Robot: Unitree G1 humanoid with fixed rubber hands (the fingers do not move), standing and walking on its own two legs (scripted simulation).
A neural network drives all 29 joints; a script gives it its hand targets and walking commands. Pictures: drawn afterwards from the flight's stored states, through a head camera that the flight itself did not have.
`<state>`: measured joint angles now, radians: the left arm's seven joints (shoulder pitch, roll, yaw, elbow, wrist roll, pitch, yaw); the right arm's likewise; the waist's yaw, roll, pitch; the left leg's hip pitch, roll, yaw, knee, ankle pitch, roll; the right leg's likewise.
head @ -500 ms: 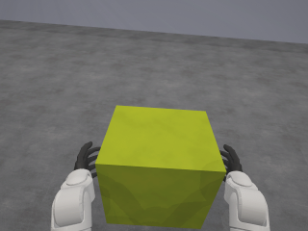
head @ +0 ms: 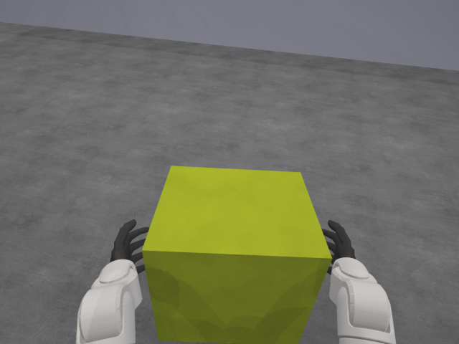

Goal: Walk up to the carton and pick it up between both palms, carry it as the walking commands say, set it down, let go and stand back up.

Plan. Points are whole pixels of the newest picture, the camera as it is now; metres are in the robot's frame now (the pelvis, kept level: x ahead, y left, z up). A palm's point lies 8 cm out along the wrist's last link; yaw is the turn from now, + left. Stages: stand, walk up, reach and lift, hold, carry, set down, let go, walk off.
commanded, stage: carry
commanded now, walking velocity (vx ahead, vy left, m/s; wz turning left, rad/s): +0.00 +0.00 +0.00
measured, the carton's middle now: (232, 253) +0.34 +0.02 -0.06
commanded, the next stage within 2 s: none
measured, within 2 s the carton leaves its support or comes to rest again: neither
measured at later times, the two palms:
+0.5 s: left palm (140, 277) +0.24 +0.17 +0.02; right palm (358, 286) +0.24 -0.19 +0.03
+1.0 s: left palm (140, 302) +0.20 +0.15 +0.04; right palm (376, 307) +0.20 -0.21 +0.04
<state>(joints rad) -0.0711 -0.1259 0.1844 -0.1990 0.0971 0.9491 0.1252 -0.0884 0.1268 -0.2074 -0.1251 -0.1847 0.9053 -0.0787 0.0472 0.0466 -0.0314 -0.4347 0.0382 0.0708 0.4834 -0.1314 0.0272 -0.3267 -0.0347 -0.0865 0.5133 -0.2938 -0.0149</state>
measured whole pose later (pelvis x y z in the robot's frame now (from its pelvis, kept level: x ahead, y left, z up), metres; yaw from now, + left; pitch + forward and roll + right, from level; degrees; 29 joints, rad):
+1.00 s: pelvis -0.05 -0.03 +0.00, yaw -2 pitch +0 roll -1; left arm -0.02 -0.13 0.19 -0.07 0.12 0.78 0.08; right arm -0.05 0.12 -0.20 -0.02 -0.20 0.78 -0.06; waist 0.04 0.02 -0.10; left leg -0.42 0.03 0.00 0.53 -0.12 0.00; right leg -0.23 -0.03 -0.08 0.57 -0.34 0.02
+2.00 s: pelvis -0.07 -0.05 +0.00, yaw -3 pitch +0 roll +0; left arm -0.14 -0.13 0.21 0.11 0.22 0.73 0.05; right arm -0.16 0.06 -0.22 0.16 -0.26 0.75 -0.02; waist -0.02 0.01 -0.09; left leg -0.40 0.05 -0.01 0.52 -0.12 -0.04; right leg -0.27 0.00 -0.07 0.58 -0.32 -0.02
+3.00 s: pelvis -0.08 -0.04 +0.00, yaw -4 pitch +0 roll -1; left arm -0.19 -0.10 0.19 0.23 0.25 0.68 0.06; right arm -0.23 0.02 -0.19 0.30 -0.29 0.69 -0.01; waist 0.00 0.03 -0.05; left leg -0.42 0.04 0.00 0.52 -0.11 -0.02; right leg -0.29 -0.01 -0.06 0.58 -0.30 -0.01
